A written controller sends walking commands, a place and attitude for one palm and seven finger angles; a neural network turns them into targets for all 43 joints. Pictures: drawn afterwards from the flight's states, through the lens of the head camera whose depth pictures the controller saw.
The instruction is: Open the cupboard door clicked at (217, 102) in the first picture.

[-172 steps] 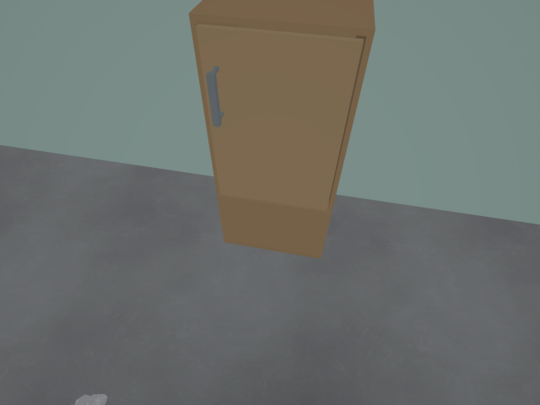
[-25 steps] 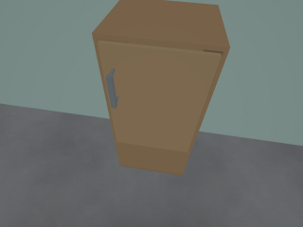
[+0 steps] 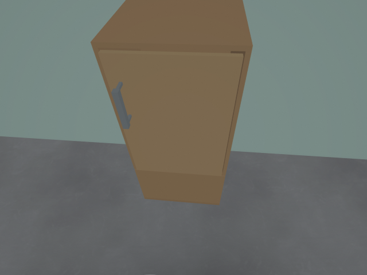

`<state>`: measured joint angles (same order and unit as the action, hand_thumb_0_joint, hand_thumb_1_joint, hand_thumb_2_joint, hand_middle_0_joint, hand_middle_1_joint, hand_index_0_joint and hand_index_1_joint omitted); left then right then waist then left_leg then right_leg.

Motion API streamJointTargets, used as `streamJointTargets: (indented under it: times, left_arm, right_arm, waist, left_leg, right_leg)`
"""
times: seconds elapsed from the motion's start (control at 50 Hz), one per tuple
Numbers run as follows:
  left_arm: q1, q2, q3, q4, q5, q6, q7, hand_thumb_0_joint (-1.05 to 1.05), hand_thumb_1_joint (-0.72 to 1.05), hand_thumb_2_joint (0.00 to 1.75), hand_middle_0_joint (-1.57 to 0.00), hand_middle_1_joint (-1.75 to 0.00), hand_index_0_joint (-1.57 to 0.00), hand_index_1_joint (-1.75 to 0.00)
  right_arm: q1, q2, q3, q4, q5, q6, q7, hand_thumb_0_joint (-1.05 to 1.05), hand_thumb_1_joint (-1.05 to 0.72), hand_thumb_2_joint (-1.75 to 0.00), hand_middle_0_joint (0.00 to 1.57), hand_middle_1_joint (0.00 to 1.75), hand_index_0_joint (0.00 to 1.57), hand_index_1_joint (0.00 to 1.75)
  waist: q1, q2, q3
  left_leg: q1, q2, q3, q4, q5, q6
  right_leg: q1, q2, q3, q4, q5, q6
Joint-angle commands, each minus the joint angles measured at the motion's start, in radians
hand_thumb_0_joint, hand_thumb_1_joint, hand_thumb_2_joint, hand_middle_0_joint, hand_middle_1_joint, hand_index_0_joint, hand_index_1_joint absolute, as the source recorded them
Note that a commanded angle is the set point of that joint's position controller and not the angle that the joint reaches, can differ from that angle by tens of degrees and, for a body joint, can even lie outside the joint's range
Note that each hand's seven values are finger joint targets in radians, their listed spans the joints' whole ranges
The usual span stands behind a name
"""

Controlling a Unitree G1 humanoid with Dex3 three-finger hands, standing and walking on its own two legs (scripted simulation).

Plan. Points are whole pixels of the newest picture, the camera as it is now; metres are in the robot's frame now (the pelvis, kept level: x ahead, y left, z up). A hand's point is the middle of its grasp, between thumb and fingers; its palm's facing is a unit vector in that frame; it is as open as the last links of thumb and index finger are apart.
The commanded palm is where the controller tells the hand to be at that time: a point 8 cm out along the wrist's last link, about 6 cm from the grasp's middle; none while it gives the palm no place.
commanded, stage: come to a stop and stand still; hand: left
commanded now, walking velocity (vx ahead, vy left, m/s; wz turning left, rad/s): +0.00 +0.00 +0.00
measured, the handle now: (123, 106) +0.60 +0.24 +0.01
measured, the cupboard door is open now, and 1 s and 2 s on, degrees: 0 0 0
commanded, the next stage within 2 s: look again from close up in 0.44 s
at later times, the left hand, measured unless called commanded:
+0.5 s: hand out of the picture -0.06 +0.16 -0.17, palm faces +0.07 -0.98 -0.16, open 7.3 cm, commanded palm none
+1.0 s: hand out of the picture -0.03 +0.20 -0.17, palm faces +0.07 -0.98 -0.19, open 7.3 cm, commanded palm none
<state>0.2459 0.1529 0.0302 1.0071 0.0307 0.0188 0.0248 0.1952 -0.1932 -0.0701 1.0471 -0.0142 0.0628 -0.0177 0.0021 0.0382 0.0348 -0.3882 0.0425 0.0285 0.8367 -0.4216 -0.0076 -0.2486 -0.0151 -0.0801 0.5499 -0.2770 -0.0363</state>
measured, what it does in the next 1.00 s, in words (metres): steps on the spot: left foot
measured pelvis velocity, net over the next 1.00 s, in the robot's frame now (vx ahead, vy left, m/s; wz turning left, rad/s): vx -0.03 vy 0.03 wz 0.03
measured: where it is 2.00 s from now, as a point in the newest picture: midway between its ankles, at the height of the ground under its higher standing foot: outside the picture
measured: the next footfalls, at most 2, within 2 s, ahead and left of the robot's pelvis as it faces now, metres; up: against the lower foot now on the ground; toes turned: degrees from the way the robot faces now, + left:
left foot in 0.10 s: +0.02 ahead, +0.12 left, +0.00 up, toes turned +4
left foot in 1.92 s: +0.12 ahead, +0.17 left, +0.00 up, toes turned +1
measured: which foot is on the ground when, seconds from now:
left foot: up 0.00-0.08, down 0.10-1.00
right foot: down 0.00-1.00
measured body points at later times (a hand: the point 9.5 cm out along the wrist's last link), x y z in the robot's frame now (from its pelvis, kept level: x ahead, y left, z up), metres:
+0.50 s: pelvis -0.02 +0.00 +0.01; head -0.02 +0.00 +0.46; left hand -0.06 +0.21 -0.15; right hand -0.05 -0.21 -0.15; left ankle -0.02 +0.12 -0.73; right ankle +0.01 -0.10 -0.73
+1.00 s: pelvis -0.03 +0.03 +0.00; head -0.05 +0.03 +0.45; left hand -0.03 +0.25 -0.15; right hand -0.02 -0.19 -0.15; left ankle -0.02 +0.12 -0.73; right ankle +0.01 -0.10 -0.73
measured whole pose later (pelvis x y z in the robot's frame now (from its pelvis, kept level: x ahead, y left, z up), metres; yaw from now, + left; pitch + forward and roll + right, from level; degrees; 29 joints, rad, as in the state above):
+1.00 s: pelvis -0.03 +0.03 +0.00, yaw +1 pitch -2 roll +0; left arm 0.32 0.16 0.00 1.06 0.02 -0.01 0.03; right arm 0.33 -0.14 0.00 1.06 -0.02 -0.01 -0.02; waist 0.00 -0.01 -0.02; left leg -0.21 -0.02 0.05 0.49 -0.25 0.04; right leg -0.25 -0.06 -0.09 0.49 -0.19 0.01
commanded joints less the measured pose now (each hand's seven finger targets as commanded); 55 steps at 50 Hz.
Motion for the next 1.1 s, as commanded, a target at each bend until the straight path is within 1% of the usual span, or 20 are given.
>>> streamJointTargets:
  times: [0.0, 0.04, 0.06, 0.08, 0.1, 0.14, 0.2, 0.26, 0.36, 0.5, 0.52, 0.54, 0.56, 0.58, 0.62, 0.64, 0.68, 0.88, 0.94, 1.08]
  left_arm:
    - [0.021, 0.152, 0.033, -0.027, -0.006, -0.021, 0.012, 0.0, 0.9, 0.9, -0.2, -0.3, -0.2, -0.3]
    - [0.011, 0.135, 0.027, -0.006, -0.018, -0.021, 0.013, 0.0, 0.9, 0.9, -0.2, -0.3, -0.2, -0.3]
    - [0.022, 0.108, 0.02, 0.0, -0.025, -0.02, 0.009, 0.0, 0.9, 0.9, -0.2, -0.3, -0.2, -0.3]
    - [0.032, 0.091, 0.016, 0.001, -0.027, -0.02, 0.007, 0.0, 0.9, 0.9, -0.2, -0.3, -0.2, -0.3]
    - [0.028, 0.091, 0.014, 0.013, -0.025, -0.02, 0.005, 0.0, 0.9, 0.9, -0.2, -0.3, -0.2, -0.3]
    - [0.029, 0.1, 0.013, 0.037, -0.023, -0.016, 0.005, 0.0, 0.9, 0.9, -0.2, -0.3, -0.2, -0.3]
    - [0.046, 0.096, 0.007, 0.07, -0.022, -0.017, 0.002, 0.0, 0.9, 0.9, -0.2, -0.3, -0.2, -0.3]
    - [0.058, 0.09, 0.002, 0.083, -0.02, -0.02, 0.002, 0.0, 0.9, 0.9, -0.2, -0.3, -0.2, -0.3]
    - [0.086, 0.078, 0.002, 0.092, -0.019, -0.024, 0.005, 0.0, 0.9, 0.9, -0.2, -0.3, -0.2, -0.3]
    - [0.131, 0.055, -0.003, 0.114, -0.019, -0.033, 0.008, 0.0, 0.9, 0.9, -0.2, -0.3, -0.2, -0.3]
    - [0.203, 0.081, -0.024, 0.134, -0.004, -0.055, 0.047, 0.0, 0.9, 0.9, -0.2, -0.3, -0.2, -0.3]
    - [0.184, 0.114, -0.024, 0.128, -0.007, -0.074, 0.035, 0.0, 0.9, 0.9, -0.2, -0.3, -0.2, -0.3]
    - [0.167, 0.106, -0.018, 0.099, -0.011, -0.076, 0.032, 0.0, 0.9, 0.9, -0.2, -0.3, -0.2, -0.3]
    - [0.145, 0.092, -0.018, 0.091, -0.011, -0.072, 0.028, 0.0, 0.9, 0.9, -0.2, -0.3, -0.2, -0.3]
    - [0.128, 0.071, -0.02, 0.079, -0.015, -0.062, 0.022, 0.0, 0.9, 0.9, -0.2, -0.3, -0.2, -0.3]
    - [0.117, 0.068, -0.02, 0.073, -0.011, -0.055, 0.02, 0.0, 0.9, 0.9, -0.2, -0.3, -0.2, -0.3]
    - [0.132, 0.064, -0.02, 0.064, -0.012, -0.048, 0.018, 0.0, 0.9, 0.9, -0.2, -0.3, -0.2, -0.3]
    - [0.144, 0.068, -0.014, 0.027, -0.01, -0.038, 0.014, 0.0, 0.9, 0.9, -0.2, -0.3, -0.2, -0.3]
    - [0.146, 0.072, -0.012, 0.021, -0.009, -0.038, 0.013, 0.0, 0.9, 0.9, -0.2, -0.3, -0.2, -0.3]
    - [0.141, 0.076, -0.015, 0.022, -0.012, -0.041, 0.012, 0.0, 0.9, 0.9, -0.2, -0.3, -0.2, -0.3]
  right_arm:
    - [0.044, -0.003, 0.016, -0.03, 0.001, -0.038, -0.005, 0.0, -0.9, -0.9, 0.2, 0.3, 0.2, 0.3]
    - [0.107, 0.002, 0.028, 0.006, 0.003, -0.05, -0.011, 0.0, -0.9, -0.9, 0.2, 0.3, 0.2, 0.3]
    - [0.118, -0.022, 0.033, 0.016, -0.001, -0.062, -0.014, 0.0, -0.9, -0.9, 0.2, 0.3, 0.2, 0.3]
    - [0.098, -0.051, 0.036, 0.014, -0.005, -0.069, -0.017, 0.0, -0.9, -0.9, 0.2, 0.3, 0.2, 0.3]
    - [0.081, -0.057, 0.039, 0.02, -0.006, -0.074, -0.02, 0.0, -0.9, -0.9, 0.2, 0.3, 0.2, 0.3]
    - [0.074, -0.056, 0.04, 0.037, -0.002, -0.078, -0.018, 0.0, -0.9, -0.9, 0.2, 0.3, 0.2, 0.3]
    - [0.095, -0.038, 0.043, 0.05, -0.004, -0.072, -0.018, 0.0, -0.9, -0.9, 0.2, 0.3, 0.2, 0.3]
    - [0.136, -0.026, 0.043, 0.061, -0.004, -0.067, -0.017, 0.0, -0.9, -0.9, 0.2, 0.3, 0.2, 0.3]
    - [0.185, -0.011, 0.047, 0.074, -0.004, -0.063, -0.017, 0.0, -0.9, -0.9, 0.2, 0.3, 0.2, 0.3]
    - [0.206, 0.004, 0.053, 0.081, -0.001, -0.072, -0.02, 0.0, -0.9, -0.9, 0.2, 0.3, 0.2, 0.3]
    - [0.073, -0.045, 0.054, 0.012, 0.002, -0.089, -0.001, 0.0, -0.9, -0.9, 0.2, 0.3, 0.2, 0.3]
    - [0.092, -0.012, 0.063, -0.028, 0.008, -0.09, 0.004, 0.0, -0.9, -0.9, 0.2, 0.3, 0.2, 0.3]
    - [0.201, 0.016, 0.063, -0.019, 0.0, -0.093, 0.0, 0.0, -0.9, -0.9, 0.2, 0.3, 0.2, 0.3]
    - [0.222, 0.012, 0.062, -0.006, -0.001, -0.097, -0.004, 0.0, -0.9, -0.9, 0.2, 0.3, 0.2, 0.3]
    - [0.214, 0.0, 0.06, -0.007, 0.0, -0.092, -0.007, 0.0, -0.9, -0.9, 0.2, 0.3, 0.2, 0.3]
    - [0.208, -0.004, 0.06, -0.013, -0.003, -0.092, -0.007, 0.0, -0.9, -0.9, 0.2, 0.3, 0.2, 0.3]
    - [0.196, -0.015, 0.061, -0.027, -0.003, -0.09, -0.008, 0.0, -0.9, -0.9, 0.2, 0.3, 0.2, 0.3]
    - [0.176, -0.048, 0.056, -0.042, -0.003, -0.095, -0.008, 0.0, -0.9, -0.9, 0.2, 0.3, 0.2, 0.3]
    - [0.175, -0.049, 0.055, -0.039, -0.003, -0.096, -0.008, 0.0, -0.9, -0.9, 0.2, 0.3, 0.2, 0.3]
    - [0.17, -0.053, 0.059, -0.023, 0.0, -0.098, -0.006, 0.0, -0.9, -0.9, 0.2, 0.3, 0.2, 0.3]
  waist:
    - [0.006, -0.166, -0.002]
    - [-0.013, -0.117, -0.012]
    - [-0.003, -0.008, 0.0]
    - [0.02, 0.043, 0.004]
    - [0.028, 0.032, -0.007]
    - [0.036, 0.118, -0.005]
    - [0.029, 0.036, 0.035]
    - [0.016, -0.033, 0.059]
    - [0.002, -0.084, 0.072]
    - [-0.001, -0.056, 0.058]
    - [0.047, 0.002, 0.097]
    - [-0.005, -0.028, 0.057]
    - [-0.036, -0.053, -0.091]
    - [-0.038, -0.066, -0.136]
    - [-0.03, -0.07, -0.042]
    - [-0.028, -0.024, 0.02]
    - [-0.014, -0.03, 0.072]
    - [0.006, -0.031, 0.092]
    - [0.007, -0.008, 0.073]
    - [0.003, -0.036, 0.052]
  left_leg:
    - [0.077, 0.01, 0.009, -0.181, 0.02, -0.009]
    - [0.212, 0.022, -0.012, -0.408, 0.176, -0.002]
    - [0.232, 0.075, -0.095, -0.47, 0.296, 0.022]
    - [0.182, 0.132, -0.14, -0.505, 0.328, 0.043]
    - [0.134, 0.134, -0.148, -0.517, 0.298, 0.048]
    - [0.078, 0.118, -0.136, -0.57, 0.202, 0.041]
    - [0.067, 0.085, -0.11, -0.593, 0.063, 0.03]
    - [0.095, 0.064, -0.082, -0.578, 0.061, 0.028]
    - [0.126, 0.045, -0.057, -0.546, 0.071, 0.029]
    - [0.144, 0.048, -0.052, -0.535, 0.127, 0.03]
    - [0.085, 0.059, 0.009, -0.336, 0.153, -0.006]
    - [0.121, 0.027, -0.008, -0.342, 0.155, -0.01]
    - [0.172, 0.007, -0.018, -0.335, 0.133, 0.005]
    - [0.196, 0.014, -0.026, -0.347, 0.203, 0.012]
    - [0.155, 0.031, -0.049, -0.379, 0.204, 0.022]
    - [0.125, 0.041, -0.063, -0.405, 0.206, 0.026]
    - [0.039, 0.047, -0.093, -0.453, 0.127, 0.034]
    - [-0.029, 0.055, -0.133, -0.537, 0.032, 0.046]
    - [-0.007, 0.056, -0.13, -0.548, 0.041, 0.047]
    - [0.034, 0.053, -0.114, -0.535, 0.104, 0.043]
  right_leg:
    - [0.0, -0.21, 0.192, -0.225, 0.196, -0.125]
    - [-0.028, -0.18, 0.17, -0.193, 0.124, -0.074]
    - [-0.053, -0.123, 0.14, -0.168, 0.096, -0.028]
    - [-0.005, -0.081, 0.108, -0.169, 0.087, 0.005]
    - [0.058, -0.069, 0.09, -0.167, 0.109, 0.018]
    - [0.137, -0.071, 0.075, -0.158, 0.104, 0.025]
    - [0.123, -0.078, 0.094, -0.205, 0.06, 0.02]
    - [0.074, -0.089, 0.117, -0.256, -0.014, 0.019]
    - [0.003, -0.093, 0.139, -0.293, -0.11, 0.02]
    - [0.0, -0.095, 0.14, -0.275, -0.047, 0.013]
    - [-0.005, -0.139, 0.152, -0.223, 0.173, 0.02]
    - [-0.022, -0.185, 0.168, -0.241, 0.228, -0.009]
    - [0.037, -0.189, 0.173, -0.199, 0.156, -0.029]
    - [0.045, -0.168, 0.146, -0.174, 0.132, -0.033]
    - [-0.022, -0.134, 0.128, -0.185, -0.024, -0.019]
    - [-0.053, -0.117, 0.11, -0.17, -0.038, -0.013]
    - [-0.035, -0.098, 0.103, -0.159, -0.054, -0.004]
    - [0.044, -0.09, 0.074, -0.131, 0.037, 0.006]
    - [0.056, -0.093, 0.075, -0.136, 0.051, 0.006]
    - [0.061, -0.101, 0.086, -0.155, 0.076, 0.009]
